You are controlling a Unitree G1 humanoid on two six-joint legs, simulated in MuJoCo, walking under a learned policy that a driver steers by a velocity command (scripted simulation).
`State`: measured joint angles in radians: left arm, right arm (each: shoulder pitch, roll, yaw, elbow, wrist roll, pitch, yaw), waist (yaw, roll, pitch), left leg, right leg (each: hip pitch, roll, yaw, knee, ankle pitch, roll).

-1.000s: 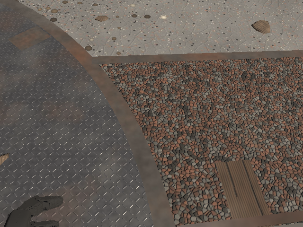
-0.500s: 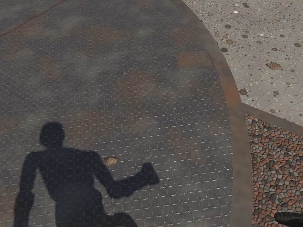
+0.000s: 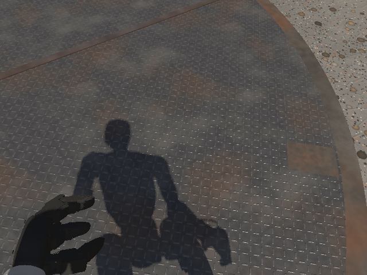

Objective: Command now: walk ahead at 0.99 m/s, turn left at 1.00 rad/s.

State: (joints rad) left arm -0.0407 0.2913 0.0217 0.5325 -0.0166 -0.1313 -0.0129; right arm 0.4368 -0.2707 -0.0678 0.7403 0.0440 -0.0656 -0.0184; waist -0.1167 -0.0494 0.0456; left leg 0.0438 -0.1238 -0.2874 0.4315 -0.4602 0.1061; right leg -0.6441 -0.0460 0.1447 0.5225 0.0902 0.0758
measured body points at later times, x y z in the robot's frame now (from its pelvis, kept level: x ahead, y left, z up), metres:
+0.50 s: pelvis +0.42 +0.04 -0.03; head +0.43 +0.08 +0.42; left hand +0.26 +0.28 -0.17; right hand +0.76 -0.04 -0.06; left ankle +0.55 +0.19 -0.70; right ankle +0.25 -0.19 -0.71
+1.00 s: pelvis +0.82 +0.29 -0.02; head +0.82 +0.33 +0.42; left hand +0.77 +0.64 -0.07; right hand +1.07 +0.14 -0.13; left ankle +0.58 +0.18 -0.67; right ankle +1.01 +0.31 -0.73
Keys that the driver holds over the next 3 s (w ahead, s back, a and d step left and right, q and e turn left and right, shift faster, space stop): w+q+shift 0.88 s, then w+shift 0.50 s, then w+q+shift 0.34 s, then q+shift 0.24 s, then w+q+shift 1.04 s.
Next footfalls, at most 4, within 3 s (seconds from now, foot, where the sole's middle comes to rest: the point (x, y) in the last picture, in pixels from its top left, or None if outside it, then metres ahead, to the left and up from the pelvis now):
0.06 right None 0.28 -0.18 -0.76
0.54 left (105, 244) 0.59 0.19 -0.76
0.96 right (71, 146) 1.04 0.35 -0.76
1.42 left None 0.97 0.87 -0.76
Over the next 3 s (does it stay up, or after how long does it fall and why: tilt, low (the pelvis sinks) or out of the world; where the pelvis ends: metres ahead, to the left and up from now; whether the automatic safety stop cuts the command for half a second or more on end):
stays up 0.83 1.73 0.01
